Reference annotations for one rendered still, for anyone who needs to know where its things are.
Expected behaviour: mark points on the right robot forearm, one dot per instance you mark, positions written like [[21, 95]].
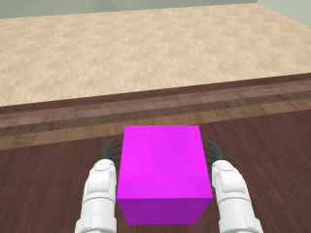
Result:
[[233, 199]]

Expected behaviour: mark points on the robot right hand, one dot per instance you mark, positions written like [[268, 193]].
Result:
[[217, 154]]

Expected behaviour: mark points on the carton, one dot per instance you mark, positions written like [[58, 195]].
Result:
[[163, 175]]

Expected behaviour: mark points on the left robot forearm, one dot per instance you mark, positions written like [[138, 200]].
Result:
[[99, 199]]

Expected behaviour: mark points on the robot left hand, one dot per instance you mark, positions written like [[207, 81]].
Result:
[[107, 152]]

